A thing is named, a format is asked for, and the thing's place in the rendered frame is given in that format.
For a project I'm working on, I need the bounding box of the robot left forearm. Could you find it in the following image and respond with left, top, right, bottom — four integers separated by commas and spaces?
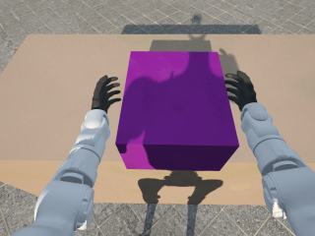
33, 109, 110, 221

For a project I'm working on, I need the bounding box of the robot right forearm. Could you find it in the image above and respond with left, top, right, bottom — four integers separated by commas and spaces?
240, 102, 315, 177

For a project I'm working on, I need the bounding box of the pedestal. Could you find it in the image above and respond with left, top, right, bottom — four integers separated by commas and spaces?
0, 33, 315, 206

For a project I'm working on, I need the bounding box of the right robot hand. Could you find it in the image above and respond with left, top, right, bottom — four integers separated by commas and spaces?
224, 70, 258, 111

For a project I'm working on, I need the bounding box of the left robot upper arm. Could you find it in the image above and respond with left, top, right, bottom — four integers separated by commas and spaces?
11, 180, 95, 236

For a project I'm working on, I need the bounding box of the right robot upper arm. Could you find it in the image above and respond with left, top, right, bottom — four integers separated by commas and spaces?
262, 166, 315, 236

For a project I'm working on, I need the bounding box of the left robot hand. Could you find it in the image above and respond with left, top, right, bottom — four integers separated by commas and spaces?
91, 75, 121, 114

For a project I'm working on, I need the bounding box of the carton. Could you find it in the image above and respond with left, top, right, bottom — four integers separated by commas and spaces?
115, 51, 239, 171

